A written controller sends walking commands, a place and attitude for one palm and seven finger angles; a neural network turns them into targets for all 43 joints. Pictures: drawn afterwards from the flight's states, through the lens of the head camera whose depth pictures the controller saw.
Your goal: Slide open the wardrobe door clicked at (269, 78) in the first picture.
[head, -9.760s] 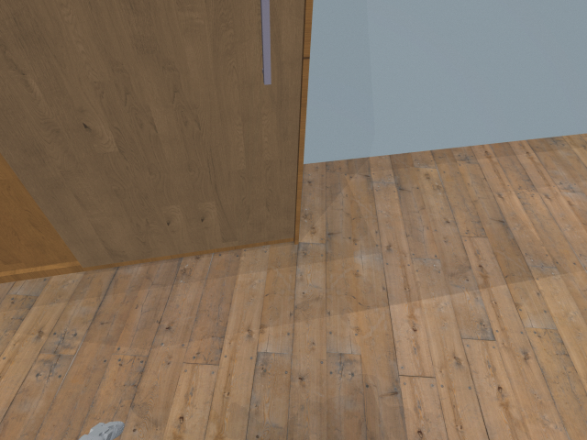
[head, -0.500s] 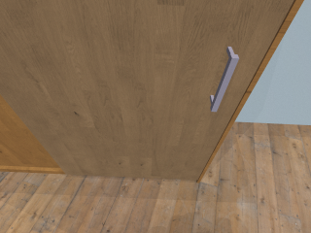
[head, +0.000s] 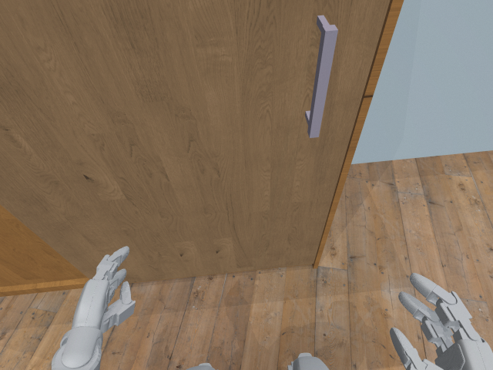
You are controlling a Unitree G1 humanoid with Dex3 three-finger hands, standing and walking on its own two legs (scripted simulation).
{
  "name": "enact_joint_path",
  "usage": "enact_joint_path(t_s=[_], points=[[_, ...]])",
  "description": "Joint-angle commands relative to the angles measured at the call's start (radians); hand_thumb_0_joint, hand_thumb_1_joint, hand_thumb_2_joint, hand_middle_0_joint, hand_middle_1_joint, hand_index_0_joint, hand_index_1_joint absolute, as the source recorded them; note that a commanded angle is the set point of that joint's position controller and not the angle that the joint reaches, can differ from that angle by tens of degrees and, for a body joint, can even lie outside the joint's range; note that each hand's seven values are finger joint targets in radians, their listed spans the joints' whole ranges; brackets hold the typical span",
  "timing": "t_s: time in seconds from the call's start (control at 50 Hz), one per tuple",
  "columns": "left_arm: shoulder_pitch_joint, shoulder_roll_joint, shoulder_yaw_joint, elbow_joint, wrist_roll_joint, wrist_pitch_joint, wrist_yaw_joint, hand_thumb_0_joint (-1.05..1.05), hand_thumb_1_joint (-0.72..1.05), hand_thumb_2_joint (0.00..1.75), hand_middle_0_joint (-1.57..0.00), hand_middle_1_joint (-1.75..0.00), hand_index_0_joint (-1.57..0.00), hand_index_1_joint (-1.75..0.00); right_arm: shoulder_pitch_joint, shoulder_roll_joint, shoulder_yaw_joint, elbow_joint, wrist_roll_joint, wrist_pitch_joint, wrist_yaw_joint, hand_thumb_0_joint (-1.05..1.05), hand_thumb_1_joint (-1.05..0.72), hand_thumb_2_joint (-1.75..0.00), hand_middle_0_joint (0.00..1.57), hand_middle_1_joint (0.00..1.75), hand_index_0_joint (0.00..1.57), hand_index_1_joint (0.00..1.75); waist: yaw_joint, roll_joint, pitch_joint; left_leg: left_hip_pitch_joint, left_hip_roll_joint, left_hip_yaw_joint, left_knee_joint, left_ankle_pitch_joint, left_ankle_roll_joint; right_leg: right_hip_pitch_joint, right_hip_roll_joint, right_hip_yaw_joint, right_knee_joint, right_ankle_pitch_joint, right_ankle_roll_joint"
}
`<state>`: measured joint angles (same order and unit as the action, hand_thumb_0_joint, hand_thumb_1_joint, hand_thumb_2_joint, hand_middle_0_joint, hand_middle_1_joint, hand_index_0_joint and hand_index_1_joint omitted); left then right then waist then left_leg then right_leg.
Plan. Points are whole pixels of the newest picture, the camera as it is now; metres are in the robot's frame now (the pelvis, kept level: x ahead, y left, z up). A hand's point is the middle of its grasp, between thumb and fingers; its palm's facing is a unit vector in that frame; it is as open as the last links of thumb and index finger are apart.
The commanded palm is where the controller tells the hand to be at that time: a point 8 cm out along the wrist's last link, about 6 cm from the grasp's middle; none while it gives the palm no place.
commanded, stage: raise the hand with hooked fingers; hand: right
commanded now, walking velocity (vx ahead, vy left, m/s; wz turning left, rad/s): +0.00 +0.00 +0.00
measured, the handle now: (317, 82) +0.54 -0.13 +0.18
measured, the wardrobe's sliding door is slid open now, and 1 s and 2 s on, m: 0.00 0.00 0.00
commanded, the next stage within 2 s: move the hooked fingers beside the handle in 1.60 s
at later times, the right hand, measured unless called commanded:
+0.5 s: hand (439, 271) +0.23 -0.24 +0.11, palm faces +0.00 +1.00 -0.09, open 12.0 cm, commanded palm +0.20 -0.29 +0.12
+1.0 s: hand (479, 205) +0.27 -0.27 +0.18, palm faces +0.01 +1.00 -0.09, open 13.9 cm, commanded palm +0.25 -0.32 +0.19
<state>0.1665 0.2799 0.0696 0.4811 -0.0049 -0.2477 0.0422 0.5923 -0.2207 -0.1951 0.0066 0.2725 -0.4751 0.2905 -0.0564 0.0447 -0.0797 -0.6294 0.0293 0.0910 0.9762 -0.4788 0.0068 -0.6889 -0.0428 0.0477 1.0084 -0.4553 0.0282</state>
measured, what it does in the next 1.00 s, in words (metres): stands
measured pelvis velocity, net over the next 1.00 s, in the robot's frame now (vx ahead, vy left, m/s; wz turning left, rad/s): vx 0.02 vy -0.01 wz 0.00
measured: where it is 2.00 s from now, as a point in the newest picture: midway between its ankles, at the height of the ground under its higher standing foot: outside the picture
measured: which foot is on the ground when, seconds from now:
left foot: down 0.00-1.00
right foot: down 0.00-1.00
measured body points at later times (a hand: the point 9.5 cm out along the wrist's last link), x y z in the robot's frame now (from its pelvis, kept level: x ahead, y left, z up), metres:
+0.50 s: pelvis +0.01 -0.02 +0.02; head +0.03 -0.02 +0.47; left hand +0.15 +0.24 -0.06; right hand +0.22 -0.29 +0.11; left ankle +0.01 +0.12 -0.68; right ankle +0.03 -0.14 -0.68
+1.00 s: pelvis +0.02 -0.01 +0.04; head +0.02 +0.00 +0.49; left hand +0.21 +0.21 -0.02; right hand +0.27 -0.33 +0.19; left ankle +0.01 +0.12 -0.68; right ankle +0.03 -0.14 -0.68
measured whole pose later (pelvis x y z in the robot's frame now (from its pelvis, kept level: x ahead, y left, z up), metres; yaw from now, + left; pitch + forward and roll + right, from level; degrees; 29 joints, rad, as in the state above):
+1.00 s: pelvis +0.02 -0.01 +0.04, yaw +0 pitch +1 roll +1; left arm 0.23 0.26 -0.08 0.59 -0.05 -0.27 0.12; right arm 0.04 -0.42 -0.42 0.10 0.36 -0.04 0.48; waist -0.05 -0.05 -0.03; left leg -0.31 0.03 0.08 0.64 -0.35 -0.01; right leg -0.37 -0.03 0.02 0.69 -0.34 0.01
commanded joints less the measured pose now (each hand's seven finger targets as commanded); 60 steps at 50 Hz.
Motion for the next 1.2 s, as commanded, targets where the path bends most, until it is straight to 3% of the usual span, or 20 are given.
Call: enact_joint_path(t_s=[0.0,0.06,0.1,0.12,0.18,0.22,0.3,0.38,0.42,0.5,0.52,0.62,0.7,0.72,0.78,0.88,0.94,1.08,1.14,1.18], points=[[0.030,0.085,-0.010,-0.047,-0.011,-0.071,0.015,0.00,0.90,0.90,-0.20,-0.30,-0.20,-0.30,-0.373,-0.084,0.077,-0.431,0.010,-0.198,0.026,0.00,-0.29,-0.64,0.24,0.69,0.24,0.69,0.142,-0.213,-0.145,-0.106,-0.050,-0.048,-0.126,0.124,0.015,0.153,0.022,-0.005,-0.090,0.142,-0.056],[0.022,0.107,-0.019,-0.055,-0.036,-0.072,0.035,0.00,0.90,0.90,-0.20,-0.30,-0.20,-0.30,-0.354,-0.131,0.077,-0.297,-0.004,-0.054,0.086,0.00,-0.22,-0.61,0.25,0.74,0.25,0.74,0.147,-0.134,-0.092,-0.076,-0.049,-0.056,-0.183,0.025,0.009,0.098,0.027,0.011,-0.139,0.017,-0.058],[0.004,0.107,-0.020,-0.075,-0.047,-0.055,0.045,0.00,0.90,0.90,-0.20,-0.30,-0.20,-0.30,-0.293,-0.183,0.007,-0.194,-0.016,0.094,0.103,0.00,-0.18,-0.59,0.25,0.76,0.25,0.76,0.101,-0.061,-0.116,-0.018,-0.038,-0.061,-0.221,-0.013,0.002,0.074,0.033,0.005,-0.181,0.003,-0.058],[-0.007,0.102,-0.020,-0.080,-0.054,-0.044,0.046,0.00,0.90,0.90,-0.20,-0.30,-0.20,-0.30,-0.236,-0.222,-0.063,-0.121,-0.009,0.171,0.105,0.00,-0.15,-0.58,0.25,0.78,0.25,0.78,0.058,-0.082,-0.134,0.028,-0.038,-0.057,-0.229,-0.003,0.007,0.083,0.037,0.000,-0.206,0.023,-0.054],[-0.056,0.069,-0.032,-0.134,-0.052,-0.013,0.053,0.00,0.90,0.90,-0.20,-0.30,-0.20,-0.30,-0.196,-0.250,-0.183,-0.219,0.067,0.303,0.069,0.00,-0.08,-0.55,0.26,0.82,0.26,0.82,-0.005,-0.027,-0.224,0.173,-0.021,-0.032,-0.240,0.091,-0.005,0.138,0.043,-0.019,-0.250,0.129,-0.046],[-0.069,0.044,-0.040,-0.138,-0.047,-0.010,0.054,0.00,0.90,0.90,-0.20,-0.30,-0.20,-0.30,-0.167,-0.252,-0.261,-0.281,0.119,0.307,0.012,0.00,-0.04,-0.53,0.26,0.86,0.26,0.86,-0.036,-0.009,-0.239,0.231,-0.034,-0.009,-0.228,0.171,0.001,0.156,0.039,-0.012,-0.263,0.205,-0.040],[-0.014,0.046,-0.036,-0.102,-0.040,-0.033,0.040,0.00,0.90,0.90,-0.20,-0.30,-0.20,-0.30,-0.210,-0.208,-0.232,-0.365,0.108,0.201,-0.054,0.00,0.06,-0.49,0.27,0.92,0.27,0.92,0.006,-0.052,-0.181,0.165,-0.047,0.002,-0.232,0.234,-0.001,0.191,0.032,-0.024,-0.276,0.254,-0.035],[0.040,0.091,-0.036,-0.063,-0.043,-0.064,0.038,0.00,0.90,0.90,-0.20,-0.30,-0.20,-0.30,-0.323,-0.188,-0.113,-0.273,0.060,0.158,0.022,0.00,0.15,-0.45,0.27,0.98,0.27,0.98,0.083,-0.085,-0.100,0.090,-0.045,-0.017,-0.269,0.158,-0.006,0.197,0.030,-0.019,-0.275,0.176,-0.043],[0.046,0.109,-0.039,-0.054,-0.052,-0.080,0.050,0.00,0.90,0.90,-0.20,-0.30,-0.20,-0.30,-0.389,-0.212,-0.094,-0.241,0.066,0.180,0.083,0.00,0.20,-0.43,0.28,1.00,0.28,1.00,0.095,-0.094,-0.077,0.097,-0.041,-0.034,-0.305,0.122,-0.003,0.206,0.033,-0.017,-0.283,0.137,-0.050],[0.029,0.119,-0.040,-0.055,-0.058,-0.101,0.074,0.00,0.90,0.90,-0.20,-0.30,-0.20,-0.30,-0.460,-0.353,-0.221,-0.264,0.094,0.221,0.133,0.00,0.29,-0.39,0.29,1.07,0.29,1.07,0.052,-0.101,-0.160,0.188,-0.031,-0.039,-0.335,0.146,0.000,0.273,0.035,-0.009,-0.321,0.175,-0.056],[0.022,0.119,-0.044,-0.054,-0.055,-0.103,0.077,0.00,0.90,0.90,-0.20,-0.30,-0.20,-0.30,-0.487,-0.398,-0.266,-0.284,0.099,0.225,0.124,0.00,0.31,-0.38,0.29,1.08,0.29,1.08,0.038,-0.144,-0.161,0.207,-0.035,-0.037,-0.333,0.171,0.006,0.288,0.036,-0.009,-0.327,0.200,-0.055],[0.013,0.098,-0.058,-0.057,-0.052,-0.104,0.073,0.00,0.90,0.90,-0.20,-0.30,-0.20,-0.30,-0.505,-0.387,-0.334,-0.268,0.142,0.238,0.079,0.00,0.43,-0.33,0.29,1.15,0.29,1.15,0.009,-0.168,-0.161,0.278,-0.046,-0.004,-0.334,0.306,0.012,0.351,0.038,-0.011,-0.364,0.309,-0.042],[0.011,0.110,-0.062,-0.059,-0.063,-0.090,0.069,0.00,0.90,0.90,-0.20,-0.30,-0.20,-0.30,-0.521,-0.344,-0.273,-0.123,0.132,0.334,0.120,0.00,0.50,-0.30,0.30,1.20,0.30,1.20,0.025,-0.168,-0.070,0.254,-0.040,-0.010,-0.371,0.332,0.003,0.345,0.039,-0.024,-0.385,0.293,-0.041],[0.019,0.115,-0.063,-0.058,-0.065,-0.086,0.070,0.00,0.90,0.90,-0.20,-0.30,-0.20,-0.30,-0.518,-0.337,-0.260,-0.064,0.128,0.369,0.139,0.00,0.50,-0.30,0.30,1.20,0.30,1.20,0.025,-0.128,-0.043,0.266,-0.042,-0.013,-0.386,0.341,0.004,0.335,0.039,-0.025,-0.391,0.297,-0.045],[0.012,0.125,-0.062,-0.070,-0.070,-0.076,0.077,0.00,0.90,0.90,-0.20,-0.30,-0.20,-0.30,-0.617,-0.367,-0.247,-0.069,0.118,0.427,0.180,0.00,0.50,-0.30,0.30,1.20,0.30,1.20,0.040,-0.077,-0.064,0.272,-0.040,-0.023,-0.408,0.349,-0.006,0.357,0.039,-0.024,-0.396,0.295,-0.054],[-0.009,0.112,-0.074,-0.065,-0.058,-0.079,0.091,0.00,0.90,0.90,-0.20,-0.30,-0.20,-0.30,-0.827,-0.499,-0.362,-0.191,0.130,0.369,0.185,0.00,0.50,-0.30,0.30,1.20,0.30,1.20,0.033,-0.103,-0.196,0.344,-0.044,-0.028,-0.413,0.387,0.003,0.461,0.042,-0.014,-0.407,0.355,-0.057],[-0.011,0.102,-0.085,-0.047,-0.055,-0.084,0.094,0.00,0.90,0.90,-0.20,-0.30,-0.20,-0.30,-0.866,-0.534,-0.401,-0.193,0.132,0.332,0.175,0.00,0.50,-0.30,0.30,1.20,0.30,1.20,0.025,-0.177,-0.209,0.370,-0.045,-0.026,-0.420,0.406,0.010,0.503,0.042,-0.016,-0.425,0.384,-0.051],[-0.007,0.122,-0.086,-0.026,-0.078,-0.056,0.100,0.00,0.90,0.90,-0.20,-0.30,-0.20,-0.30,-0.878,-0.507,-0.338,0.129,0.124,0.482,0.243,0.00,0.50,-0.30,0.30,1.20,0.30,1.20,0.032,-0.121,-0.031,0.314,-0.030,-0.033,-0.486,0.334,-0.001,0.421,0.044,-0.019,-0.472,0.286,-0.050],[-0.006,0.125,-0.080,-0.050,-0.081,-0.049,0.088,0.00,0.90,0.90,-0.20,-0.30,-0.20,-0.30,-0.842,-0.468,-0.301,0.133,0.122,0.514,0.264,0.00,0.50,-0.30,0.30,1.20,0.30,1.20,0.031,-0.054,-0.078,0.338,-0.029,-0.035,-0.480,0.364,-0.003,0.432,0.046,-0.023,-0.461,0.320,-0.056],[-0.020,0.124,-0.075,-0.067,-0.077,-0.053,0.082,0.00,0.90,0.90,-0.20,-0.30,-0.20,-0.30,-0.856,-0.503,-0.335,0.046,0.125,0.492,0.257,0.00,0.50,-0.30,0.30,1.20,0.30,1.20,0.020,-0.076,-0.139,0.355,-0.029,-0.036,-0.468,0.383,0.000,0.456,0.049,-0.023,-0.452,0.346,-0.059]])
